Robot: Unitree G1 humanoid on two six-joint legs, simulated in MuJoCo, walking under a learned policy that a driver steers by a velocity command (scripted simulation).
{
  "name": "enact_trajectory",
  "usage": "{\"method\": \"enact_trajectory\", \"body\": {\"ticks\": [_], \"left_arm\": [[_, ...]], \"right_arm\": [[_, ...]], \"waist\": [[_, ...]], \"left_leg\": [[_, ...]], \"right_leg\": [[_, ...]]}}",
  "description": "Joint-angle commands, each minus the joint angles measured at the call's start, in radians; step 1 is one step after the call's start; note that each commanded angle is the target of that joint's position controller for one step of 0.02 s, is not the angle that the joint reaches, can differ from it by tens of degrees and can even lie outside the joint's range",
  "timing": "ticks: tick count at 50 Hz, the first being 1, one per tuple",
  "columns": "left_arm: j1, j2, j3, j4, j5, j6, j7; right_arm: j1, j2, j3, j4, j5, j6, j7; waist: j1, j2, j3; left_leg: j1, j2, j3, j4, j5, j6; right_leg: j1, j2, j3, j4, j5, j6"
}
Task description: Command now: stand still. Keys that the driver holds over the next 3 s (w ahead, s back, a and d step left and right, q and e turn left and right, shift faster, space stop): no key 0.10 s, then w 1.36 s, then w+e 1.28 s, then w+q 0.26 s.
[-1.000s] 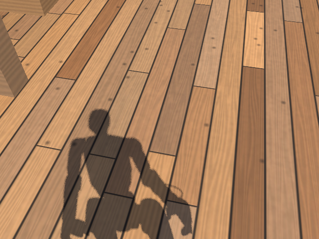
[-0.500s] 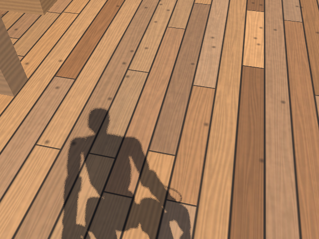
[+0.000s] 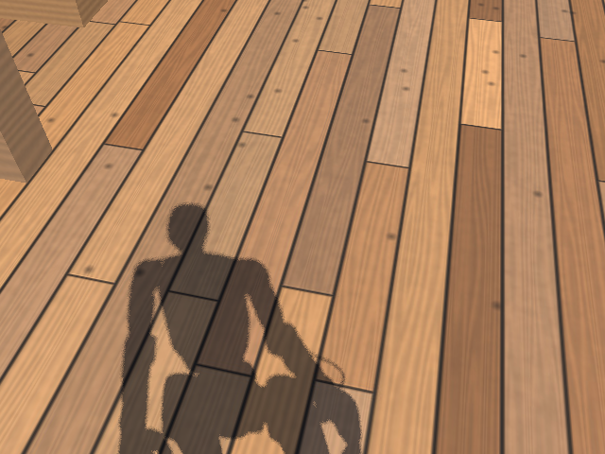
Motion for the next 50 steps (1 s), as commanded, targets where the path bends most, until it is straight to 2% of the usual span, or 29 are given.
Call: {"method": "enact_trajectory", "body": {"ticks": [1,5,6,8,9,11,12,13,15,17,18,19,20,21,22,23,25,27,33,38,40,42,43,44,45,46,47,48,50], "left_arm": [[0.1,0.08,0.013,-0.006,0.0,-0.003,0.002],[0.104,0.079,0.013,-0.007,0.0,-0.003,0.002],[0.126,0.074,0.013,0.004,-0.002,-0.002,0.003],[0.118,0.116,0.028,-0.008,-0.014,0.003,0.009],[0.125,0.134,0.035,-0.019,-0.02,0.0,0.011],[0.167,0.199,0.058,-0.022,-0.032,-0.02,0.009],[0.157,0.211,0.065,-0.028,-0.032,-0.031,0.007],[0.143,0.195,0.063,-0.037,-0.025,-0.042,0.004],[0.097,0.18,0.061,-0.055,-0.031,-0.051,-0.007],[0.046,0.185,0.06,-0.074,-0.036,-0.044,-0.016],[0.013,0.186,0.057,-0.089,-0.032,-0.049,-0.018],[-0.024,0.128,0.041,-0.125,-0.025,-0.06,-0.019],[-0.02,0.062,0.026,-0.155,-0.036,-0.081,-0.018],[-0.039,0.104,0.038,-0.16,-0.057,-0.094,-0.024],[-0.059,0.121,0.04,-0.165,-0.06,-0.102,-0.033],[-0.063,0.127,0.046,-0.159,-0.049,-0.106,-0.034],[-0.068,0.156,0.067,-0.154,-0.033,-0.098,-0.038],[-0.086,0.124,0.066,-0.156,-0.032,-0.081,-0.047],[-0.38,0.09,0.039,-0.27,-0.027,-0.079,-0.06],[-0.483,0.12,0.036,-0.32,-0.034,-0.089,-0.089],[-0.417,0.162,0.053,-0.315,-0.033,-0.094,-0.094],[-0.133,0.243,0.097,-0.235,-0.037,-0.09,-0.085],[0.048,0.319,0.118,-0.195,-0.025,-0.084,-0.073],[0.117,0.382,0.125,-0.167,-0.006,-0.085,-0.081],[0.089,0.281,0.098,-0.166,-0.009,-0.087,-0.081],[-0.019,0.238,0.084,-0.179,-0.015,-0.093,-0.079],[-0.124,0.204,0.071,-0.204,-0.013,-0.098,-0.08],[-0.178,0.176,0.063,-0.207,-0.002,-0.104,-0.084],[-0.187,0.14,0.052,-0.185,0.008,-0.109,-0.09]], "right_arm": [[0.035,-0.092,-0.013,-0.02,0.0,-0.005,-0.003],[0.039,-0.091,-0.013,-0.021,0.0,-0.005,-0.003],[0.056,-0.081,-0.011,-0.012,0.0,-0.004,-0.003],[0.061,-0.093,-0.02,-0.012,0.01,-0.005,-0.004],[0.035,-0.093,-0.021,-0.026,0.011,-0.014,-0.002],[-0.033,-0.053,-0.013,-0.066,0.018,-0.05,0.015],[-0.06,-0.05,-0.012,-0.084,0.019,-0.068,0.025],[-0.073,-0.058,-0.014,-0.099,0.024,-0.084,0.034],[-0.044,-0.068,-0.018,-0.105,0.037,-0.107,0.046],[0.134,-0.078,-0.038,-0.026,0.032,-0.111,0.051],[0.263,-0.109,-0.058,0.011,0.026,-0.107,0.051],[0.417,-0.212,-0.087,0.029,0.023,-0.108,0.044],[0.49,-0.24,-0.079,0.034,0.009,-0.123,0.057],[0.372,-0.173,-0.052,0.008,0.003,-0.137,0.055],[0.273,-0.126,-0.036,-0.026,0.006,-0.142,0.058],[0.205,-0.116,-0.026,-0.049,0.002,-0.14,0.064],[0.197,-0.079,-0.008,-0.056,-0.004,-0.128,0.066],[0.259,-0.088,-0.005,-0.043,-0.007,-0.119,0.054],[0.293,-0.157,-0.012,-0.071,-0.01,-0.106,0.023],[0.338,-0.168,-0.026,-0.06,0.009,-0.1,0.021],[0.312,-0.192,-0.036,-0.07,0.004,-0.093,0.021],[0.276,-0.197,-0.037,-0.084,-0.006,-0.078,0.024],[0.275,-0.162,-0.021,-0.112,-0.017,-0.078,0.028],[0.432,0.02,0.026,-0.115,-0.004,-0.104,0.046],[0.338,-0.084,0.002,-0.115,0.028,-0.138,0.052],[0.217,-0.146,-0.015,-0.162,0.051,-0.153,0.051],[0.155,-0.161,-0.017,-0.18,0.044,-0.159,0.04],[0.135,-0.16,-0.03,-0.179,0.027,-0.151,0.03],[0.194,-0.117,-0.034,-0.17,0.019,-0.119,0.026]], "waist": [[0.0,-0.007,0.024],[0.0,-0.008,0.025],[0.002,-0.013,0.003],[0.005,-0.058,0.056],[0.018,-0.078,0.104],[0.048,-0.183,0.169],[0.05,-0.193,0.202],[0.043,-0.181,0.213],[0.007,-0.15,0.189],[-0.068,-0.106,0.106],[-0.126,-0.061,0.052],[-0.175,0.198,-0.011],[-0.164,0.334,-0.085],[-0.098,0.179,-0.005],[-0.066,0.104,0.046],[-0.038,0.051,0.06],[-0.014,0.058,0.066],[-0.015,0.068,0.063],[-0.061,0.061,0.116],[-0.054,0.071,0.132],[0.003,0.105,0.059],[0.152,0.131,-0.122],[0.206,0.032,-0.258],[0.1,-0.274,-0.459],[0.137,-0.196,-0.423],[0.113,-0.165,-0.239],[0.076,-0.045,-0.167],[0.037,-0.009,-0.114],[-0.021,-0.052,-0.089]], "left_leg": [[0.112,0.021,-0.022,-0.052,0.165,0.039],[0.112,0.021,-0.021,-0.051,0.166,0.038],[0.119,0.005,-0.003,-0.044,0.058,0.039],[0.03,-0.046,0.048,0.022,-0.292,0.048],[-0.052,-0.05,0.054,0.062,-0.367,0.053],[-0.207,-0.043,0.083,0.247,-0.238,0.057],[-0.268,0.003,0.044,0.319,-0.211,0.073],[-0.322,0.03,0.019,0.348,-0.251,0.088],[-0.267,0.042,0.024,0.207,-0.277,0.109],[0.117,-0.055,0.121,0.022,-0.075,0.09],[0.284,-0.039,0.062,0.0,-0.039,0.096],[0.437,0.188,-0.309,-0.176,-0.142,0.185],[0.511,0.37,-0.748,-0.351,-0.21,0.311],[0.444,0.394,-0.714,-0.337,-0.269,0.301],[0.377,0.35,-0.567,-0.332,-0.247,0.26],[0.324,0.302,-0.437,-0.347,-0.172,0.225],[0.265,0.214,-0.24,-0.361,0.039,0.174],[0.259,0.188,-0.159,-0.366,0.192,0.176],[0.204,0.177,-0.069,-0.425,0.246,0.187],[0.337,0.233,-0.036,-0.382,0.324,0.174],[0.398,0.246,-0.018,-0.268,0.619,0.152],[0.333,0.191,0.033,0.076,0.873,0.11],[0.076,0.135,0.055,0.408,0.574,0.078],[-0.274,-0.079,-0.026,0.785,-0.264,0.024],[-0.383,-0.054,-0.167,0.912,-0.325,0.051],[-0.465,0.001,-0.128,0.933,-0.256,0.068],[-0.416,0.06,-0.11,0.881,-0.152,0.076],[-0.356,0.097,-0.096,0.821,-0.096,0.075],[-0.253,0.136,-0.102,0.744,-0.059,0.08]], "right_leg": [[-0.147,-0.023,0.021,-0.113,0.13,-0.016],[-0.147,-0.023,0.022,-0.113,0.132,-0.016],[-0.137,-0.016,0.016,-0.12,0.027,-0.023],[-0.175,-0.035,0.064,-0.143,-0.299,-0.076],[-0.186,-0.08,0.13,-0.182,-0.428,-0.11],[-0.131,-0.258,0.368,-0.304,-0.532,-0.205],[-0.125,-0.329,0.452,-0.331,-0.494,-0.243],[-0.089,-0.348,0.465,-0.326,-0.405,-0.251],[-0.052,-0.304,0.364,-0.271,-0.248,-0.206],[-0.205,-0.187,0.199,-0.15,-0.098,-0.145],[-0.287,-0.131,0.124,0.013,0.093,-0.112],[-0.458,-0.009,-0.025,0.413,0.108,-0.037],[-0.617,0.075,0.057,0.687,-0.192,-0.031],[-0.71,-0.004,0.142,0.838,-0.155,-0.062],[-0.73,-0.053,0.141,0.857,-0.043,-0.091],[-0.71,-0.093,0.121,0.815,0.055,-0.102],[-0.631,-0.13,0.088,0.708,0.149,-0.096],[-0.625,-0.131,0.05,0.657,0.181,-0.07],[-0.602,-0.09,-0.008,0.251,0.363,-0.021],[-0.557,-0.057,-0.009,0.085,0.362,-0.07],[-0.427,-0.012,-0.031,0.071,0.304,-0.105],[-0.048,0.052,-0.065,0.077,0.275,-0.155],[0.281,-0.136,0.162,0.097,0.226,-0.217],[0.594,-0.397,0.726,-0.079,-0.037,-0.399],[0.552,-0.369,0.834,-0.209,-0.105,-0.354],[0.402,-0.341,0.654,-0.213,-0.02,-0.297],[0.223,-0.31,0.51,-0.231,0.126,-0.266],[0.074,-0.274,0.398,-0.252,0.237,-0.248],[-0.056,-0.22,0.285,-0.306,0.26,-0.239]]}}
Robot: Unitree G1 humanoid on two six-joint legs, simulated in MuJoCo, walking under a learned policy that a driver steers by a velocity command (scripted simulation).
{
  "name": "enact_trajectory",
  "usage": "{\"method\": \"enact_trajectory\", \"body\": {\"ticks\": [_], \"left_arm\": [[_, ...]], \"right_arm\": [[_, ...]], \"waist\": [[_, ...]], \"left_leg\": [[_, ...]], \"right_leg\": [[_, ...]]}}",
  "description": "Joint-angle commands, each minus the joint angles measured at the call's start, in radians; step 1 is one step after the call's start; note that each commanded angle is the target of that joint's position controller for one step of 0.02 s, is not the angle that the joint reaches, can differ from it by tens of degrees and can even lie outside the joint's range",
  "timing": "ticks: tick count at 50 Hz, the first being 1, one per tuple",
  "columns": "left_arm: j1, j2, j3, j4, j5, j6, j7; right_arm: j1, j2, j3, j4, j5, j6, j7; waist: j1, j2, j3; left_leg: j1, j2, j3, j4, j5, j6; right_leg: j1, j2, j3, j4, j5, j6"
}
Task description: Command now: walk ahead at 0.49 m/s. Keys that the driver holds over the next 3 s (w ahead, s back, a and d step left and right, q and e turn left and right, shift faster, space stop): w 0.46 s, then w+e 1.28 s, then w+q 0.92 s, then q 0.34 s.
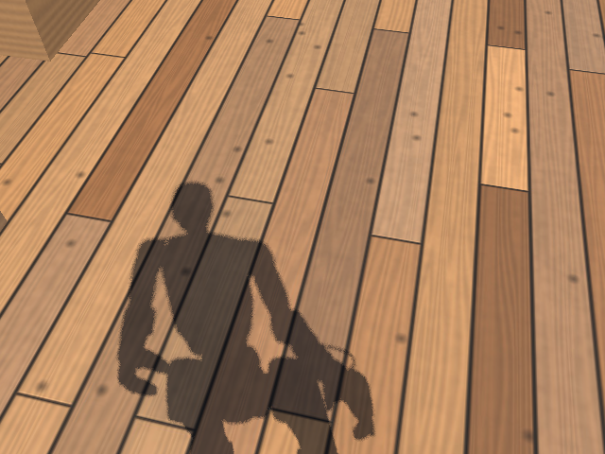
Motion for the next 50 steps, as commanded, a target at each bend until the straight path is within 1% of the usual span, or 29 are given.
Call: {"method": "enact_trajectory", "body": {"ticks": [1,4,7,11,15,17,18,19,20,21,22,23,24,25,26,27,28,29,31,34,37,39,42,44,46,47,48,49,50], "left_arm": [[0.017,0.064,0.007,-0.021,0.007,-0.02,-0.001],[0.069,0.115,0.015,0.001,0.006,-0.02,0.022],[0.125,0.132,0.017,0.01,0.002,-0.009,0.042],[0.196,0.146,0.019,0.026,-0.011,-0.002,0.05],[0.263,0.153,0.024,0.058,-0.017,0.016,0.052],[0.261,0.164,0.031,0.063,-0.019,0.026,0.056],[0.248,0.172,0.035,0.061,-0.019,0.031,0.057],[0.223,0.181,0.037,0.054,-0.019,0.035,0.058],[0.199,0.171,0.032,0.048,-0.018,0.041,0.058],[0.194,0.138,0.017,0.029,-0.008,0.041,0.057],[0.314,0.017,-0.019,0.015,-0.002,0.022,0.046],[0.293,0.045,-0.016,0.028,-0.017,-0.006,0.039],[0.203,0.131,0.007,0.004,-0.05,-0.021,0.036],[0.137,0.141,0.008,-0.014,-0.056,-0.022,0.041],[0.105,0.132,0.015,-0.016,-0.044,-0.013,0.05],[0.123,0.119,0.023,-0.01,-0.037,0.005,0.056],[0.15,0.094,0.022,-0.001,-0.036,0.024,0.057],[0.169,0.07,0.021,0.006,-0.037,0.037,0.057],[0.141,0.063,0.025,-0.008,-0.035,0.051,0.06],[0.06,0.066,0.031,-0.041,-0.025,0.051,0.055],[-0.026,0.052,0.026,-0.073,-0.02,0.044,0.038],[-0.1,0.035,0.016,-0.103,-0.017,0.044,0.025],[-0.183,0.024,0.007,-0.154,-0.018,0.045,0.006],[-0.212,0.028,0.006,-0.188,-0.021,0.045,-0.01],[-0.182,0.056,0.019,-0.208,-0.024,0.046,-0.022],[-0.125,0.083,0.033,-0.206,-0.025,0.048,-0.024],[-0.005,0.128,0.055,-0.185,-0.029,0.049,-0.023],[0.157,0.196,0.091,-0.148,-0.029,0.052,-0.008],[0.248,0.291,0.111,-0.126,-0.027,0.061,0.016]], "right_arm": [[0.097,-0.043,-0.023,-0.034,-0.003,0.015,-0.01],[-0.014,-0.06,-0.03,-0.078,-0.016,0.03,-0.013],[-0.134,-0.063,-0.033,-0.116,-0.024,0.026,-0.007],[-0.279,-0.044,-0.022,-0.15,-0.016,0.016,0.009],[-0.38,-0.048,-0.014,-0.191,-0.007,0.008,0.033],[-0.383,-0.065,-0.017,-0.206,-0.005,0.0,0.045],[-0.354,-0.081,-0.022,-0.203,-0.004,-0.003,0.048],[-0.29,-0.106,-0.034,-0.189,-0.005,-0.006,0.048],[-0.147,-0.142,-0.057,-0.146,-0.008,-0.007,0.045],[0.049,-0.209,-0.082,-0.095,-0.016,-0.006,0.036],[0.182,-0.316,-0.109,-0.065,-0.033,0.0,0.033],[0.184,-0.239,-0.082,-0.064,-0.028,0.002,0.036],[0.094,-0.177,-0.063,-0.078,-0.021,-0.001,0.035],[0.0,-0.136,-0.05,-0.104,-0.023,-0.001,0.033],[-0.069,-0.099,-0.038,-0.111,-0.03,-0.003,0.036],[-0.102,-0.074,-0.031,-0.109,-0.038,-0.01,0.038],[-0.106,-0.064,-0.029,-0.098,-0.044,-0.013,0.04],[-0.091,-0.069,-0.032,-0.086,-0.045,-0.016,0.038],[-0.065,-0.099,-0.04,-0.069,-0.049,-0.021,0.027],[-0.037,-0.112,-0.043,-0.058,-0.052,-0.019,0.009],[-0.029,-0.121,-0.042,-0.06,-0.047,-0.015,-0.005],[0.01,-0.129,-0.044,-0.049,-0.042,-0.01,-0.013],[0.069,-0.14,-0.049,-0.032,-0.033,0.01,-0.017],[0.075,-0.154,-0.055,-0.032,-0.026,0.028,-0.02],[0.042,-0.183,-0.063,-0.05,-0.021,0.041,-0.026],[0.028,-0.2,-0.068,-0.059,-0.019,0.048,-0.031],[0.008,-0.213,-0.07,-0.069,-0.018,0.055,-0.033],[-0.01,-0.211,-0.066,-0.082,-0.014,0.054,-0.033],[0.019,-0.129,-0.042,-0.113,-0.05,0.037,-0.026]], "waist": [[-0.036,-0.082,-0.078],[-0.031,-0.07,-0.013],[0.0,-0.063,0.007],[0.049,-0.07,0.026],[0.079,-0.076,0.054],[0.061,-0.089,0.048],[0.039,-0.101,0.029],[-0.002,-0.117,-0.013],[-0.077,-0.11,-0.096],[-0.149,-0.063,-0.235],[-0.114,0.182,-0.392],[-0.121,0.217,-0.457],[-0.112,0.158,-0.304],[-0.086,0.08,-0.207],[-0.054,0.026,-0.133],[-0.017,0.051,-0.097],[0.002,0.071,-0.082],[0.01,0.069,-0.069],[0.015,0.051,-0.037],[0.002,0.03,-0.012],[-0.019,0.029,0.008],[-0.047,0.016,0.035],[-0.076,0.003,0.064],[-0.072,0.012,0.069],[-0.031,0.051,0.023],[0.008,0.078,-0.023],[0.077,0.087,-0.092],[0.163,0.054,-0.178],[0.136,-0.164,-0.264]], "left_leg": [[-0.121,0.098,-0.04,-0.041,0.064,0.01],[-0.224,0.117,-0.024,-0.177,0.165,-0.022],[-0.305,0.11,-0.013,-0.368,0.331,-0.043],[-0.26,0.057,0.04,-0.596,0.464,-0.047],[-0.289,0.035,0.044,-0.7,0.404,-0.031],[-0.27,0.024,0.045,-0.734,0.33,-0.005],[-0.217,0.009,0.055,-0.746,0.292,0.009],[-0.112,-0.023,0.081,-0.756,0.265,0.026],[0.08,-0.061,0.113,-0.772,0.272,0.052],[0.386,0.028,0.015,-0.735,0.284,0.104],[0.794,0.293,-0.453,-0.794,0.134,0.267],[0.839,0.343,-0.714,-0.954,0.047,0.292],[0.719,0.316,-0.557,-0.958,0.025,0.227],[0.558,0.284,-0.4,-0.976,0.088,0.187],[0.407,0.244,-0.288,-1.018,0.147,0.161],[0.312,0.209,-0.201,-1.054,0.181,0.137],[0.253,0.19,-0.149,-1.084,0.197,0.128],[0.223,0.181,-0.102,-1.104,0.232,0.132],[0.215,0.18,-0.031,-1.13,0.308,0.136],[0.266,0.178,0.048,-1.139,0.383,0.124],[0.286,0.16,0.137,-1.152,0.399,0.097],[0.33,0.173,0.17,-1.157,0.406,0.09],[0.466,0.212,0.202,-1.109,0.475,0.086],[0.531,0.235,0.224,-1.051,0.586,0.079],[0.547,0.238,0.257,-0.94,0.91,0.059],[0.546,0.235,0.268,-0.838,1.081,0.048],[0.513,0.219,0.278,-0.67,1.161,0.031],[0.374,0.174,0.292,-0.428,1.032,-0.009],[0.072,0.084,0.278,-0.096,0.317,-0.048]], "right_leg": [[0.127,-0.267,0.303,-0.311,0.059,-0.172],[0.103,-0.267,0.254,-0.366,0.068,-0.185],[0.162,-0.254,0.214,-0.375,0.092,-0.164],[0.213,-0.23,0.147,-0.369,0.104,-0.13],[0.352,-0.28,0.148,-0.309,0.121,-0.125],[0.413,-0.312,0.157,-0.262,0.183,-0.111],[0.429,-0.319,0.156,-0.228,0.262,-0.1],[0.431,-0.309,0.141,-0.154,0.429,-0.086],[0.401,-0.263,0.101,0.011,0.579,-0.063],[0.236,-0.207,0.058,0.275,0.478,-0.027],[-0.186,-0.036,0.029,0.692,0.026,0.05],[-0.335,0.003,0.186,0.852,-0.421,0.04],[-0.429,-0.06,0.215,0.919,-0.379,0.016],[-0.418,-0.118,0.187,0.889,-0.283,0.005],[-0.372,-0.157,0.176,0.818,-0.205,0.007],[-0.307,-0.188,0.187,0.759,-0.154,0.006],[-0.257,-0.196,0.19,0.734,-0.127,0.008],[-0.244,-0.197,0.189,0.721,-0.11,0.012],[-0.298,-0.193,0.205,0.677,-0.04,0.021],[-0.389,-0.174,0.228,0.536,0.106,0.035],[-0.368,-0.159,0.171,0.362,0.238,0.038],[-0.374,-0.155,0.128,0.282,0.264,0.033],[-0.433,-0.147,0.09,0.208,0.206,0.016],[-0.435,-0.13,0.05,0.182,0.118,-0.002],[-0.316,-0.074,-0.015,0.174,0.016,-0.036],[-0.218,-0.034,-0.045,0.185,-0.037,-0.057],[-0.055,0.007,-0.056,0.159,-0.044,-0.086],[0.217,0.018,-0.004,0.079,0.025,-0.13],[0.502,-0.199,0.338,0.088,0.094,-0.196]]}}
Over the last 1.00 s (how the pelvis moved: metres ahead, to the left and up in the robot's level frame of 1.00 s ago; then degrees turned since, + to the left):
0.38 -0.03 0.00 0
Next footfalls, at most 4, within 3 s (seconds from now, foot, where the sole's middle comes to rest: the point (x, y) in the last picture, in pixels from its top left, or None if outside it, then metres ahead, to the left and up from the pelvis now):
0.42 left None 0.42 0.16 -0.77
0.98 right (364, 348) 0.71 -0.10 -0.77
1.46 left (329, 235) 1.05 -0.03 -0.77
1.98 right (467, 227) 1.08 -0.41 -0.77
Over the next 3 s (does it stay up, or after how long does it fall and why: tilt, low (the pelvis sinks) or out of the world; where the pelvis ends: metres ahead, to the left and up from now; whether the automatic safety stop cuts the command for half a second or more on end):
stays up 1.50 -0.46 -0.01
